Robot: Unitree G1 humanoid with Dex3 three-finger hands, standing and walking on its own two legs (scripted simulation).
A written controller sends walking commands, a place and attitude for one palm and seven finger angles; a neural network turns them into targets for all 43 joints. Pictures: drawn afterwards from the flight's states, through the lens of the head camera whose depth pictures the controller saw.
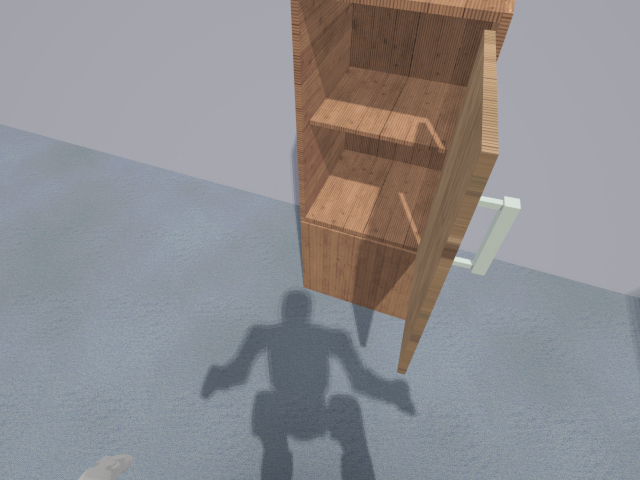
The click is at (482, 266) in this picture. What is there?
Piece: cupboard door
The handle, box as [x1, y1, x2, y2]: [452, 196, 520, 275]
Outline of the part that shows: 519,199 504,196 503,199 500,200 481,196 477,205 495,208 497,211 474,258 472,260 455,257 452,264 468,267 471,269 471,272 483,275 520,209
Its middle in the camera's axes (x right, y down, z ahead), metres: +0.23 +0.00 +0.56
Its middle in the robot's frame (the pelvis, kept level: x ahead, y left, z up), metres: +0.44 -0.21 +0.06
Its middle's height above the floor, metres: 0.83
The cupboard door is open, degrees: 94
